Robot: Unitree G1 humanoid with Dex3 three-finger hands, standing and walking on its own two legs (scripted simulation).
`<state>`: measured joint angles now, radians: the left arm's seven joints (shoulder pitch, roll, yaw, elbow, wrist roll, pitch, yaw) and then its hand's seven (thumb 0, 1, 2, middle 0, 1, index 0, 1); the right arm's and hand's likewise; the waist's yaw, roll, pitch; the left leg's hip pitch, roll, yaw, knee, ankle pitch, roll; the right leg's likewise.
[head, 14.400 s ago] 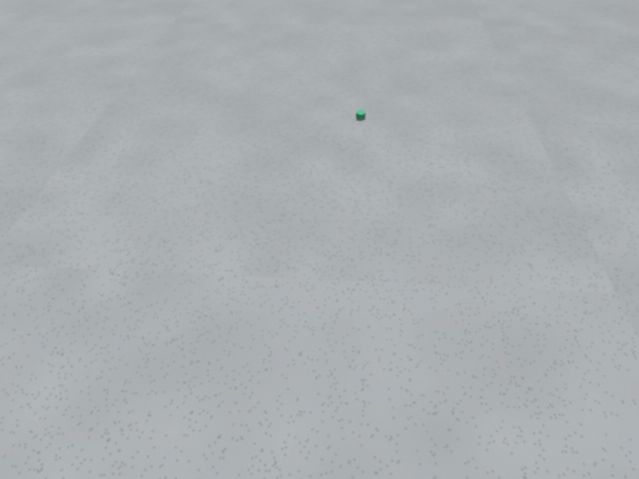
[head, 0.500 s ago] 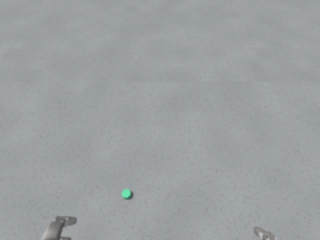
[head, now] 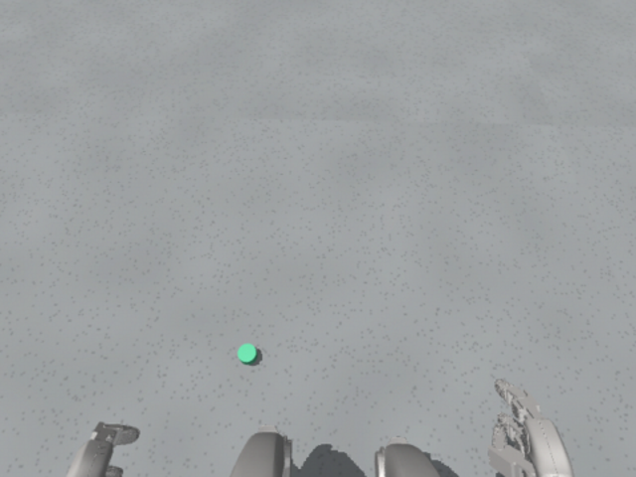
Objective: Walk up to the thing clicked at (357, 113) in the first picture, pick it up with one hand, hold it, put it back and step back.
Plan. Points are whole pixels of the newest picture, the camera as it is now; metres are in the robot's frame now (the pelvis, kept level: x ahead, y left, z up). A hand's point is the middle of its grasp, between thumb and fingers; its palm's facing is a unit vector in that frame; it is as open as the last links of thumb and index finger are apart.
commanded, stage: rise first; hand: left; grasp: from above
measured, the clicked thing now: (247, 354) +0.44 +0.22 -0.66
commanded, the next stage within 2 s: none
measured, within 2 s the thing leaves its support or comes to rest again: neither
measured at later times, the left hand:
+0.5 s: hand (162, 438) +0.20 +0.28 -0.28, palm faces -0.42 -0.59 -0.70, open 14.1 cm
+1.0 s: hand (189, 387) +0.31 +0.30 -0.43, palm faces -0.48 -0.15 -0.87, open 14.1 cm
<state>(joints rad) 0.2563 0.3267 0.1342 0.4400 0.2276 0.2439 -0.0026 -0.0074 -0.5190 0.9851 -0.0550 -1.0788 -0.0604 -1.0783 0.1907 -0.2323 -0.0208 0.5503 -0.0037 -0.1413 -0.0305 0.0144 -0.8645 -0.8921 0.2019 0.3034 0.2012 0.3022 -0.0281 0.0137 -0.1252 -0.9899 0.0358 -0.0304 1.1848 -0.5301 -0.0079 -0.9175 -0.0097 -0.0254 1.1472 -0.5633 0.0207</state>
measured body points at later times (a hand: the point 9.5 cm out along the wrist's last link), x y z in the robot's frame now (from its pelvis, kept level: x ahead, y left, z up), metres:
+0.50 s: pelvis -0.05 +0.00 -0.14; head +0.13 +0.01 +0.28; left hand +0.22 +0.31 -0.24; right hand +0.15 -0.27 -0.24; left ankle +0.02 +0.12 -0.64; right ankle -0.01 -0.14 -0.64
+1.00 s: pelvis -0.10 +0.00 -0.29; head +0.12 +0.03 +0.10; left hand +0.33 +0.31 -0.38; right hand -0.01 -0.28 -0.42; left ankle +0.01 +0.12 -0.64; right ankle -0.01 -0.14 -0.64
